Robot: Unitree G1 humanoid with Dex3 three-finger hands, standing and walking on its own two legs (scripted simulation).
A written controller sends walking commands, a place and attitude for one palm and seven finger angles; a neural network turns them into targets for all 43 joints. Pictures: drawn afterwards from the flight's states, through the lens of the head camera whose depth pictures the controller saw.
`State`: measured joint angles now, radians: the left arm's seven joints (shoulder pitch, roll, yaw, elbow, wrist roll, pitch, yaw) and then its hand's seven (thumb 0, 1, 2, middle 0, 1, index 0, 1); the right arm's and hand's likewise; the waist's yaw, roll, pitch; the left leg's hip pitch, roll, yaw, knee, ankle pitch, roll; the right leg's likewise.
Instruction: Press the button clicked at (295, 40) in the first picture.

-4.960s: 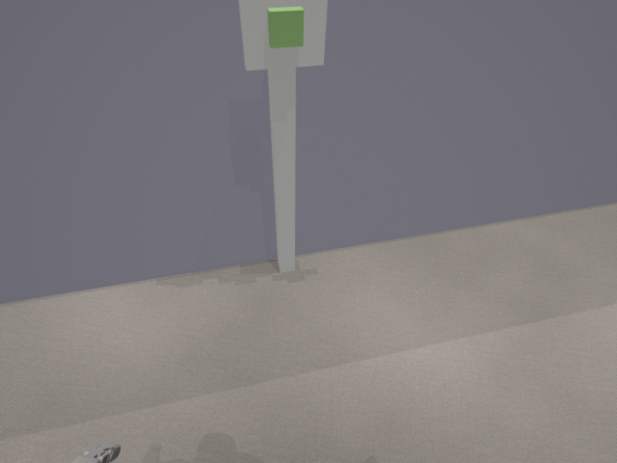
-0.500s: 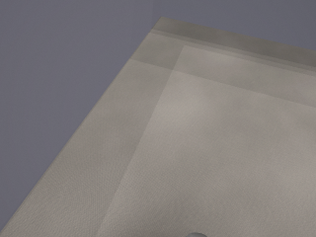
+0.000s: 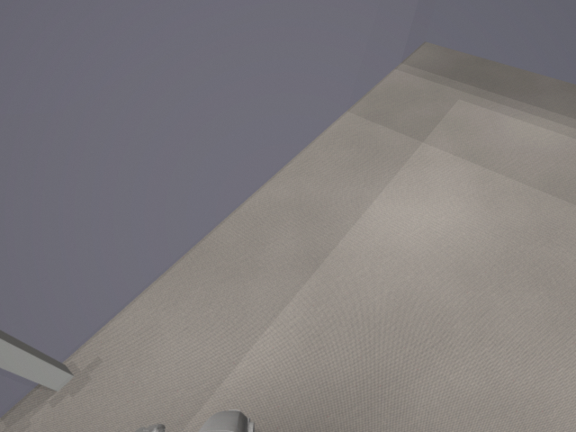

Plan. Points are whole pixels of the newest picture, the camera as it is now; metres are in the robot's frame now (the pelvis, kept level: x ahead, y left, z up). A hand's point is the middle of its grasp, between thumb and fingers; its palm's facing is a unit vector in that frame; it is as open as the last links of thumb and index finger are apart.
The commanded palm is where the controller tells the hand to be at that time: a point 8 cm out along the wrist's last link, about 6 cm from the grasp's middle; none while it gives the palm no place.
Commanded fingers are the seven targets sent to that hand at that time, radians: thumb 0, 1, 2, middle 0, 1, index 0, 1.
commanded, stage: turn to face it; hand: left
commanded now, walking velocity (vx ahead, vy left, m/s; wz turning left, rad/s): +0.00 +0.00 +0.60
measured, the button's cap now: out of the picture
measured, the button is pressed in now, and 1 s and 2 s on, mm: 0 0 0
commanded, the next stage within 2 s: take the last steps up to it in 1.44 s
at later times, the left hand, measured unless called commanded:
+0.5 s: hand out of the picture +0.04 +0.26 -0.15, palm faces +0.31 -0.91 -0.28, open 7.4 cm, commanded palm none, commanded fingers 0.00 0.90 0.90 -0.20 -0.30 -0.20 -0.30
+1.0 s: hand out of the picture -0.11 +0.22 -0.19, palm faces +0.62 -0.75 -0.25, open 7.4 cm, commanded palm none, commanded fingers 0.00 0.90 0.90 -0.20 -0.30 -0.20 -0.30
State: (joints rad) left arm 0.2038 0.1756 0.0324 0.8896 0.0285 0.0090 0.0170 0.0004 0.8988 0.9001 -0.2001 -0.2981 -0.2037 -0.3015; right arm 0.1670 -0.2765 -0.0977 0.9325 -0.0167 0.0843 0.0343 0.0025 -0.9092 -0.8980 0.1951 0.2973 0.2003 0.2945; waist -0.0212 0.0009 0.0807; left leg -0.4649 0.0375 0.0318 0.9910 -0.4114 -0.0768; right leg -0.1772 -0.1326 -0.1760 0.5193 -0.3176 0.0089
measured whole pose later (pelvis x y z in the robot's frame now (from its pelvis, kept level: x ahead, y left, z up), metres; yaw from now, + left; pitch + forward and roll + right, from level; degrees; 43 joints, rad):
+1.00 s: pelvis -0.02 +0.02 -0.02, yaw +37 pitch +0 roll +1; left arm 0.25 0.25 0.06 0.90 0.02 0.04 0.01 0.00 0.90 0.90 -0.20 -0.30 -0.20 -0.30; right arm 0.14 -0.26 -0.07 0.90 -0.01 0.04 0.04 0.00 -0.91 -0.90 0.20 0.30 0.20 0.29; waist 0.01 -0.04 0.09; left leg -0.30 0.02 0.08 0.62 -0.27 -0.01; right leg -0.28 -0.21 -0.23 0.74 -0.44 0.07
